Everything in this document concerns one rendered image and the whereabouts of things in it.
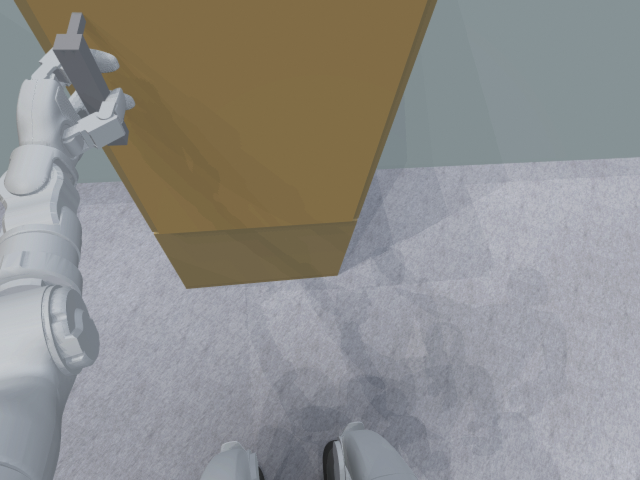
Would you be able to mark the left robot upper arm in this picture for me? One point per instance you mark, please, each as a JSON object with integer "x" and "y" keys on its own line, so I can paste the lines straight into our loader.
{"x": 46, "y": 338}

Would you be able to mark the left robot thigh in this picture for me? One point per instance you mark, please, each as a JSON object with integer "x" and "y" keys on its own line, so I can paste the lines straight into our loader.
{"x": 236, "y": 464}

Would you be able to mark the left robot forearm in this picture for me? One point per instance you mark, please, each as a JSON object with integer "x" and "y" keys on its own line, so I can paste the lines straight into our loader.
{"x": 41, "y": 235}

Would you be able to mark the handle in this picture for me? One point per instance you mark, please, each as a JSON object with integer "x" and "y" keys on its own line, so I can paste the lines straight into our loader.
{"x": 79, "y": 64}

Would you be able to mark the cupboard door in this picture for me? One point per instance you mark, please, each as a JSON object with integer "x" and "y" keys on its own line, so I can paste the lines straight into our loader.
{"x": 248, "y": 113}

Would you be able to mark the left robot hand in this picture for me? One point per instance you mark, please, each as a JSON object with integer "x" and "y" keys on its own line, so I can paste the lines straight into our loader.
{"x": 44, "y": 114}

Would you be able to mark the robot right shin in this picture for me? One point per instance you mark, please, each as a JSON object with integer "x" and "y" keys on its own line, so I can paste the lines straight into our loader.
{"x": 351, "y": 427}

